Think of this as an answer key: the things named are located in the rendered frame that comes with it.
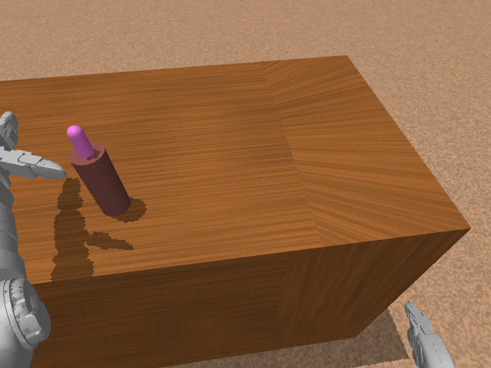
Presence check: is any left robot hand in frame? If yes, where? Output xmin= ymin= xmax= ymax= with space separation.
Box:
xmin=0 ymin=111 xmax=67 ymax=179

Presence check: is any right robot hand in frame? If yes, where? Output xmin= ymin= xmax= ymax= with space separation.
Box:
xmin=404 ymin=301 xmax=456 ymax=368

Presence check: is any bottle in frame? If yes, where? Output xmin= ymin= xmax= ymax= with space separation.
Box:
xmin=67 ymin=125 xmax=130 ymax=217

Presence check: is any left robot arm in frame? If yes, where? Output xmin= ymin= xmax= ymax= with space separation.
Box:
xmin=0 ymin=168 xmax=51 ymax=368

